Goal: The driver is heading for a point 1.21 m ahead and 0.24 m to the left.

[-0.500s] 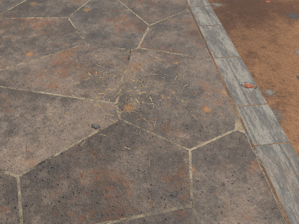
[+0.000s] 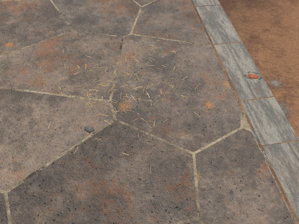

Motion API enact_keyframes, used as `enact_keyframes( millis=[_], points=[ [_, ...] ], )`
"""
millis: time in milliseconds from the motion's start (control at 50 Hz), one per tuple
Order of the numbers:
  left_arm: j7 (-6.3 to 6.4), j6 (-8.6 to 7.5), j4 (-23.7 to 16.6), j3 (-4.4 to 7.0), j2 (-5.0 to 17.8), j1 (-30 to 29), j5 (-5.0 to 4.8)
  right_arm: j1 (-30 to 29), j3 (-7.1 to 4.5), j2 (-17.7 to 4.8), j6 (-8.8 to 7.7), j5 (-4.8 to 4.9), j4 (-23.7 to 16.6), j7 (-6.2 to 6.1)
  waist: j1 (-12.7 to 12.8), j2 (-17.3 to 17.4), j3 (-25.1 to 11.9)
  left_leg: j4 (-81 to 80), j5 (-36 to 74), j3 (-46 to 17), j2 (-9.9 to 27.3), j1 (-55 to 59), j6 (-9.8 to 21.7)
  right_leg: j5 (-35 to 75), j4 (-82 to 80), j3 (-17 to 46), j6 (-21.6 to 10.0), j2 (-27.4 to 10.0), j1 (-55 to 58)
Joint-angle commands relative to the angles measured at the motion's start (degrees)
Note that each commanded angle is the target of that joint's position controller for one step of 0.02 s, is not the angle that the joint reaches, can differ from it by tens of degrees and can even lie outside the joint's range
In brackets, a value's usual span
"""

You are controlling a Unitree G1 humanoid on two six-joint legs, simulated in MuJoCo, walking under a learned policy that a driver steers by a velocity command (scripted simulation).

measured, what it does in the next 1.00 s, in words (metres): walks ahead: right foot, then left foot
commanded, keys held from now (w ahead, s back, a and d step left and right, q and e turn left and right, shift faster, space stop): no key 0.64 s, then w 0.36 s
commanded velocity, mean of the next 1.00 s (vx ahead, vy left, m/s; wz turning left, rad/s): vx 0.11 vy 0.00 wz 0.00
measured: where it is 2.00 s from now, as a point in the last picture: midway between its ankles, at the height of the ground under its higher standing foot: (156, 172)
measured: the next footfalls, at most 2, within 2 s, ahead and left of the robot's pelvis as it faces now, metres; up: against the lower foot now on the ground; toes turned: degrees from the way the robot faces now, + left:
right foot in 0.04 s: +0.15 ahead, -0.07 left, +0.00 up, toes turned -2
left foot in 0.32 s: +0.09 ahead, +0.13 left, +0.00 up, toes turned +0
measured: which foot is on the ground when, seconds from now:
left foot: down 0.00-0.04, up 0.06-0.30, down 0.32-0.96, up 0.98-1.00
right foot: up 0.00-0.02, down 0.04-0.74, up 0.76-0.94, down 0.96-1.00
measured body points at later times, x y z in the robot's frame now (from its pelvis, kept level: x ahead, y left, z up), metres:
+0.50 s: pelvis +0.07 +0.01 +0.01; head +0.07 +0.02 +0.46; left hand +0.07 +0.24 -0.15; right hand +0.05 -0.20 -0.15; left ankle +0.05 +0.13 -0.73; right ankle +0.11 -0.07 -0.73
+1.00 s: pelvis +0.17 -0.01 -0.01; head +0.18 -0.03 +0.44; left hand +0.21 +0.23 -0.14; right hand +0.07 -0.24 -0.16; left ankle +0.05 +0.12 -0.72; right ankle +0.18 -0.09 -0.74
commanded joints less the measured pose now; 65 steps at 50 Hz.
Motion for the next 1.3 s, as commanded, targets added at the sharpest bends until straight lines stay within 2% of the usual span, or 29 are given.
enact_keyframes(
  millis=[20,40,60,80,100,120,140,200,260,300,340,380,420,640,680,720,760,820,900,940,960,980,1000,1020,1040,1060,1100,1160,1300],
  points=[
    [1.06,-1.25,2.48,1.33,5.12,13.45,0.28,0.21,-1.56,-8.76,-0.15,0.61,-0.67,-0.22,7.25,5.68,-4.59,13.23,57.81,-4.36,13.07,-5.13,1.41,10.51,-11.17,1.32,-2.47,0.10,17.14],
    [1.36,-1.93,3.82,2.15,8.60,18.82,1.01,1.65,-1.45,-8.42,-0.48,0.88,-1.34,-0.04,7.76,1.75,-9.55,21.32,41.05,-3.61,10.78,-11.14,-0.19,33.58,-9.33,8.68,-4.00,-7.71,28.30],
    [1.47,-1.66,4.17,2.35,10.14,21.32,1.19,9.63,-0.56,-3.35,0.38,2.80,-0.27,-0.08,5.13,-7.57,-17.77,36.45,0.86,-1.22,3.67,-17.43,-1.86,58.77,-6.58,22.62,-14.62,-22.46,37.22],
    [0.98,-1.22,3.80,1.67,7.48,19.47,-1.10,9.37,-1.50,-5.46,2.02,2.09,1.18,-0.42,4.99,-5.22,-19.54,42.50,-16.08,-4.39,1.25,-17.78,-2.02,51.89,-9.72,27.36,-19.16,-24.86,31.97],
    [0.93,-0.97,2.72,1.42,6.51,14.13,-1.50,5.59,-1.93,-6.10,2.82,0.03,0.61,-0.39,3.55,-2.99,-12.14,44.18,-16.63,-6.22,2.72,-19.85,-2.20,37.77,-13.45,24.65,-18.37,-22.74,23.83],
    [1.19,-0.69,1.82,0.80,4.62,10.04,-1.00,1.84,-1.92,-5.24,3.17,-1.11,0.09,-0.15,2.78,-1.49,-7.14,41.96,-14.08,-6.70,3.58,-20.26,-2.35,26.53,-17.10,22.15,-15.94,-20.05,17.60],
    [1.68,-0.47,1.60,0.24,3.35,8.02,-0.38,0.09,-1.91,-4.51,3.67,-1.12,-0.03,0.03,1.43,-1.44,-3.96,37.51,-11.07,-6.93,4.71,-18.44,-2.74,20.87,-19.77,18.71,-13.19,-17.39,12.29],
    [2.07,-0.18,2.50,0.10,3.73,8.38,0.58,1.77,-1.37,-2.50,5.13,-0.41,1.41,-0.34,-0.11,-3.15,-4.74,25.02,-8.42,-4.21,3.97,-13.59,-3.99,13.70,-20.73,13.28,-8.67,-12.50,10.44],
    [1.80,0.18,2.86,0.57,5.56,9.31,-0.09,1.07,-1.37,-2.61,6.03,0.07,2.18,-0.94,0.30,-2.64,-6.37,17.24,-2.09,-3.16,4.01,-10.78,-4.10,-0.82,-21.93,14.15,-7.21,-12.21,9.97],
    [1.72,0.97,2.67,0.83,5.85,7.90,-0.77,0.68,-1.23,-2.41,6.07,-0.40,2.59,-0.77,-0.41,-2.66,-4.35,10.15,5.71,-2.32,4.10,-6.76,-3.49,-16.11,-23.30,13.92,-4.56,-10.63,4.93],
    [1.55,1.57,3.17,1.05,5.26,9.45,-0.90,-0.71,-1.19,-4.13,5.48,-1.29,1.63,-0.65,0.43,-1.11,-0.42,3.18,6.59,-6.51,7.52,-7.07,-2.65,-23.85,-24.20,14.22,-0.67,-9.26,1.61],
    [1.39,2.30,3.64,1.04,3.57,11.22,-0.86,-2.67,-1.14,-4.69,4.35,-0.40,1.57,-0.55,2.59,4.43,3.34,-0.60,-0.02,-9.31,8.69,-18.79,-2.03,-14.55,-21.23,11.06,0.32,-6.29,9.81],
    [1.30,2.06,4.76,0.85,2.41,13.63,-0.39,-3.56,-1.02,-4.12,3.22,0.11,1.55,-0.67,3.74,5.66,0.88,-3.04,2.00,-9.98,9.39,-20.33,-2.19,-6.23,-17.71,9.98,-0.04,-5.92,16.78],
    [1.64,1.28,7.33,0.39,1.45,15.06,-0.41,-0.76,-1.01,-3.65,2.40,0.26,2.08,-0.85,2.92,1.80,-0.68,-2.83,9.28,-9.15,9.48,-15.55,-1.26,0.49,-16.57,9.49,0.25,-6.41,17.83],
    [1.60,1.41,7.53,0.54,1.60,15.48,-0.34,0.75,-1.43,-4.40,2.51,0.03,2.45,-0.78,2.54,2.45,-1.23,-3.52,-0.47,-9.33,8.60,-15.37,-0.39,-8.02,-14.97,8.29,-0.05,-4.61,16.98],
    [1.24,1.65,6.70,1.09,2.10,14.97,0.02,1.57,-2.56,-6.66,3.01,-0.12,1.90,-0.59,1.82,5.33,1.57,-4.99,-16.60,-12.96,9.65,-16.50,2.43,-20.74,-9.41,5.58,-1.05,-1.41,10.67],
    [0.46,1.25,4.54,0.83,-0.07,11.87,0.92,5.02,-3.61,-8.42,3.17,-0.04,2.26,-0.53,-0.17,9.19,6.19,-10.80,-26.48,-22.27,16.56,-14.36,6.62,-20.05,-0.31,1.45,-0.69,0.77,1.09],
    [-0.47,-0.46,1.01,1.44,1.25,7.93,1.29,5.46,-4.55,-8.89,2.25,-0.64,2.08,-0.36,-0.52,8.55,8.16,-13.38,-19.27,-27.26,22.23,-10.61,10.23,-17.06,8.84,2.34,-0.98,-3.23,-7.10],
    [-1.47,-2.40,-0.99,2.33,1.56,7.93,0.14,3.35,-5.12,-9.02,0.70,-0.47,1.34,-0.02,1.41,7.20,5.44,-9.23,-4.27,-18.71,18.52,-9.01,8.07,-14.25,1.56,0.78,-0.78,-2.89,-0.82],
    [-1.46,-2.62,1.76,2.87,0.70,16.80,-0.33,0.01,-5.27,-9.21,0.39,0.10,0.42,0.24,6.06,5.72,3.29,-2.65,0.97,-12.54,14.47,-18.85,5.79,-8.88,-7.00,-2.22,-0.83,0.81,17.31],
    [-0.96,-2.83,4.10,3.88,2.51,24.21,-0.21,-0.71,-4.93,-8.22,-0.19,-0.09,-0.11,0.52,9.10,2.11,0.34,6.10,6.36,-8.68,11.50,-25.17,4.17,-9.38,-9.32,1.10,-1.33,-0.09,29.33],
    [-0.06,-3.14,5.22,5.43,8.36,32.59,0.65,-2.62,-3.73,-4.08,-0.80,0.35,-2.73,1.26,12.31,-11.94,-3.27,26.30,2.35,-0.30,4.04,-35.20,0.64,-23.91,-20.35,23.58,-5.29,-14.74,37.92],
    [-0.05,-2.30,7.17,5.86,10.73,37.39,0.46,-3.21,-4.26,-5.42,-0.95,-0.59,-4.50,1.68,11.70,-16.29,-3.89,40.65,-10.17,-0.12,0.38,-43.25,0.40,-26.89,-26.99,41.85,-9.89,-23.40,38.50],
    [0.14,-1.83,5.38,4.95,8.02,30.31,0.66,-5.80,-4.71,-6.72,-0.66,-1.59,-5.07,2.02,7.65,-6.37,0.43,47.53,-6.41,-4.17,5.13,-45.40,1.51,-27.41,-25.70,38.04,-9.82,-23.00,32.74],
    [-0.13,-2.10,3.20,4.46,6.50,24.40,0.58,-7.19,-4.44,-5.48,-0.92,-1.31,-5.34,2.56,5.75,-1.46,2.50,47.79,-0.06,-5.19,7.16,-44.64,1.81,-22.83,-25.97,32.39,-8.94,-21.00,27.62],
    [-0.22,-2.52,2.05,4.11,5.88,21.00,0.52,-7.21,-4.37,-4.68,-1.17,-0.85,-5.20,2.93,3.91,0.06,2.46,46.03,4.26,-5.23,8.47,-42.35,1.60,-17.24,-27.04,26.98,-7.80,-18.55,24.78],
    [0.05,-3.46,2.13,3.02,3.35,20.30,0.18,-6.19,-4.68,-4.94,-0.39,-1.26,-4.79,3.39,2.12,-1.01,1.18,43.30,7.46,-3.83,9.07,-39.72,0.30,-5.50,-27.73,19.15,-6.37,-14.90,24.02],
    [0.47,-4.19,4.23,2.42,3.29,25.23,-0.07,-9.63,-4.97,-5.11,0.83,-1.06,-6.21,3.61,1.95,-2.20,0.71,40.76,10.06,-1.17,8.18,-42.47,-1.05,13.17,-26.26,12.82,-6.24,-13.39,26.99],
    [0.76,-4.54,5.08,1.63,3.68,27.90,0.01,-27.03,-3.61,-3.85,1.08,-0.04,-12.96,3.75,4.41,-3.89,3.49,18.09,18.92,4.24,4.79,-36.70,-1.00,26.23,-27.19,6.44,-5.79,-11.31,24.90]
  ],
)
